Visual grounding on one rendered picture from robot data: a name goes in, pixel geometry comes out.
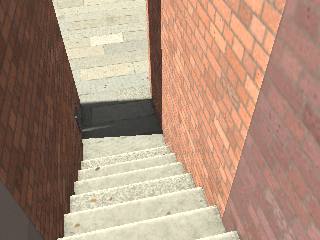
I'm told stairs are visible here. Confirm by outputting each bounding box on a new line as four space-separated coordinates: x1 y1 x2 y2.
57 145 240 240

